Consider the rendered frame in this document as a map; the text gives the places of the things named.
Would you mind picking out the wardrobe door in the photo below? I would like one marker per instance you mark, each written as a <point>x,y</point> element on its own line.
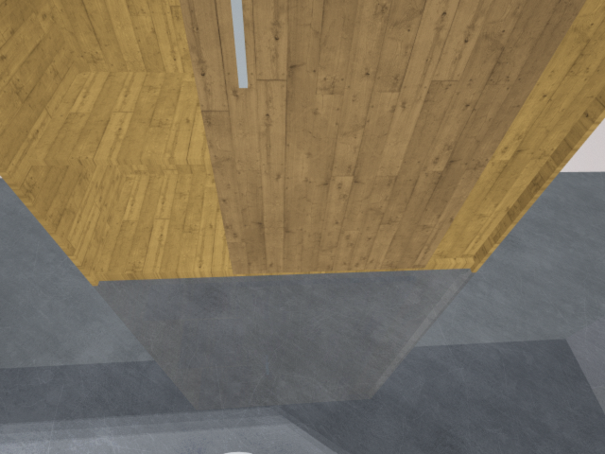
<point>568,85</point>
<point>366,123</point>

